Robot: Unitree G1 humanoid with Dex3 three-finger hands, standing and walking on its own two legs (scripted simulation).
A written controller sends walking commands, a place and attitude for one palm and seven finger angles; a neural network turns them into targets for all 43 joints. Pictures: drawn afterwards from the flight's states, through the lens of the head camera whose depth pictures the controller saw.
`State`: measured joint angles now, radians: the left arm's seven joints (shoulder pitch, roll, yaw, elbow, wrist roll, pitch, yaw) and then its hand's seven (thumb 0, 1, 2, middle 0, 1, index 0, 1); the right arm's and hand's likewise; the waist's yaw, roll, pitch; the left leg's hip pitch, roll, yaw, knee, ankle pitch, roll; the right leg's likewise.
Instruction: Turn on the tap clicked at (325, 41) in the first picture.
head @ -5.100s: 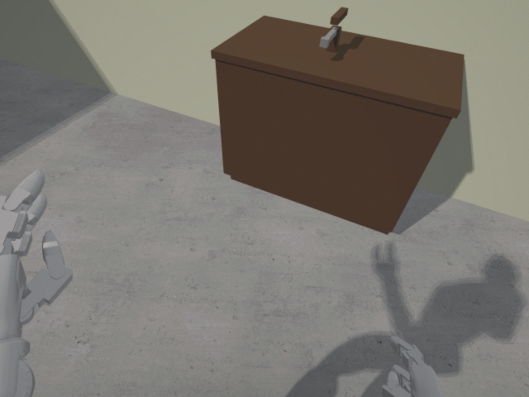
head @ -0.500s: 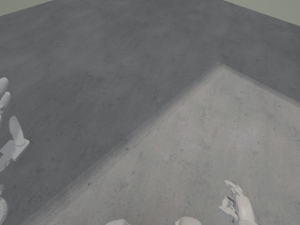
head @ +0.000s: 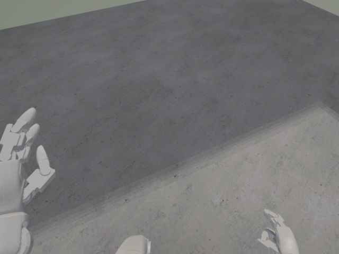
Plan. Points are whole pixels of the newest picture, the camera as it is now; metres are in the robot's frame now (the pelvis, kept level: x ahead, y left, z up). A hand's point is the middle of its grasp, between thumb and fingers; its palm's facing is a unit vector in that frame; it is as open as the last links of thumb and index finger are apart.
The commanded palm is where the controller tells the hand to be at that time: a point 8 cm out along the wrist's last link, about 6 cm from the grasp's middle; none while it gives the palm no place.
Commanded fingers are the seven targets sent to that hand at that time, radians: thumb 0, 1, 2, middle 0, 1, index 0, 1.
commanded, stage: walk to a spot facing it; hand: left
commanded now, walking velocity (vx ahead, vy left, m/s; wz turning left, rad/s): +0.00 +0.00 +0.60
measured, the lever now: out of the picture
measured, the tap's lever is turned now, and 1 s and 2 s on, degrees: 0 0 0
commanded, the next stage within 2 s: turn to face it in 0.04 s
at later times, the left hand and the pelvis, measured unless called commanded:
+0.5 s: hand (22, 173) +0.21 +0.24 +0.18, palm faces +0.51 -0.74 -0.43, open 7.4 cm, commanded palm +0.15 +0.29 +0.18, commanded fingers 0.00 0.90 0.90 -0.20 -0.30 -0.20 -0.30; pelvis +0.03 -0.01 -0.01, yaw +9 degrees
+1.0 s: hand out of the picture +0.08 +0.30 +0.19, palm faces +0.68 -0.60 -0.42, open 7.4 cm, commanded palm +0.01 +0.32 +0.18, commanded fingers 0.00 0.90 0.90 -0.20 -0.30 -0.20 -0.30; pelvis -0.03 +0.00 +0.00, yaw +23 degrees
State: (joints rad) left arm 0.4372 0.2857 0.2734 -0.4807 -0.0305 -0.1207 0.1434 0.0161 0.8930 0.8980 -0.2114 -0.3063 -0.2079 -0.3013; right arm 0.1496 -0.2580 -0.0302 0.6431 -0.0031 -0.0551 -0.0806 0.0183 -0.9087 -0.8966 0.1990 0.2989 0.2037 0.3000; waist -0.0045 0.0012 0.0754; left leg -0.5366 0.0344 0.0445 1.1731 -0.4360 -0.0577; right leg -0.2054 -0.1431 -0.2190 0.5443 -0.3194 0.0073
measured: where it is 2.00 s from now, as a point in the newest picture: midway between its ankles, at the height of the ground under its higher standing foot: outside the picture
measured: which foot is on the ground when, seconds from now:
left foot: up 0.00-0.14, down 0.16-0.46, up 0.48-0.80, down 0.82-1.00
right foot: down 0.00-0.14, up 0.16-0.42, down 0.44-0.82, up 0.84-1.00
